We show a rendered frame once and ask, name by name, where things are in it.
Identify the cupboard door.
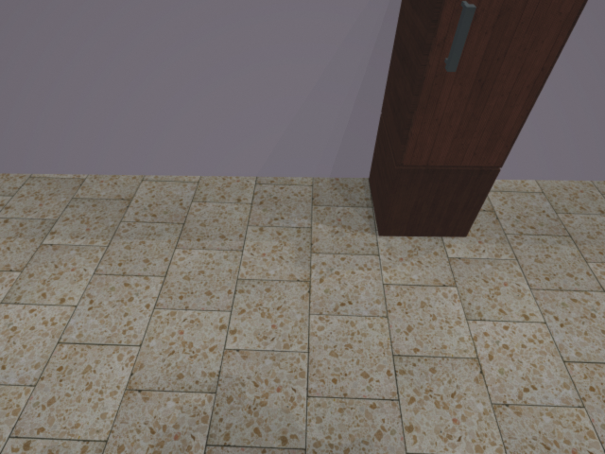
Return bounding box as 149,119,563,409
403,0,584,166

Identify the handle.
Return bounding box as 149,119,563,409
444,1,476,72

